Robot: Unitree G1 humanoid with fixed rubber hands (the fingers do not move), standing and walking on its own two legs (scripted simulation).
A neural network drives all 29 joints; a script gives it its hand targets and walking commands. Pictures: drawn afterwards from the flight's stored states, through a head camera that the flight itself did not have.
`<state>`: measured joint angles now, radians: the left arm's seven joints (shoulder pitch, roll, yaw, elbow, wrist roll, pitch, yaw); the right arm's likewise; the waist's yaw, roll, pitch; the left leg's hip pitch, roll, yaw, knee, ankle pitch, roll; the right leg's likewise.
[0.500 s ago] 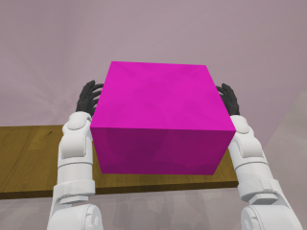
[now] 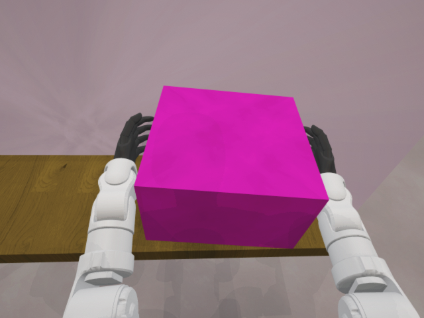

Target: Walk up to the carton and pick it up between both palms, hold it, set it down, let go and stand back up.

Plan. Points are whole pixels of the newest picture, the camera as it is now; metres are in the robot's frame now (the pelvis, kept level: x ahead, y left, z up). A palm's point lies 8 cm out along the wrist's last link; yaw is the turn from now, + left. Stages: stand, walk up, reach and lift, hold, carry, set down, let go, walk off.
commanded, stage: set down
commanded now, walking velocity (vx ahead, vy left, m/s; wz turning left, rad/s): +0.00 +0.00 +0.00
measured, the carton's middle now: (225, 163) +0.39 +0.00 +0.10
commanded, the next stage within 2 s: none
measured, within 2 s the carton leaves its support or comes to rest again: neither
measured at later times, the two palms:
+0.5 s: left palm (130, 160) +0.39 +0.19 +0.09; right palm (313, 174) +0.38 -0.18 +0.08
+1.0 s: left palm (135, 165) +0.42 +0.20 +0.05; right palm (302, 175) +0.40 -0.17 +0.04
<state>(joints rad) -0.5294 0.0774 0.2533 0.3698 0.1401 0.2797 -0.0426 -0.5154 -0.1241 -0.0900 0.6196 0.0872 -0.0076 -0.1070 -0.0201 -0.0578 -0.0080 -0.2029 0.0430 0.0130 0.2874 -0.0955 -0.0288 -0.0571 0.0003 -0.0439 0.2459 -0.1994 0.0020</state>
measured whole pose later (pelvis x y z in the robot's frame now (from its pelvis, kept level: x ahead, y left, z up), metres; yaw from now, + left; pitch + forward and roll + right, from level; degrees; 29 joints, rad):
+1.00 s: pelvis +0.01 +0.00 +0.00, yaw -2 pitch +12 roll -1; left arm -0.74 0.13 0.29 1.01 0.15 -0.16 -0.02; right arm -0.65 -0.07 -0.36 0.98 -0.18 -0.27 -0.05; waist 0.04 -0.04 -0.09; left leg -0.41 0.05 0.04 0.26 -0.07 -0.03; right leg -0.27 0.01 -0.02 0.22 -0.16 0.00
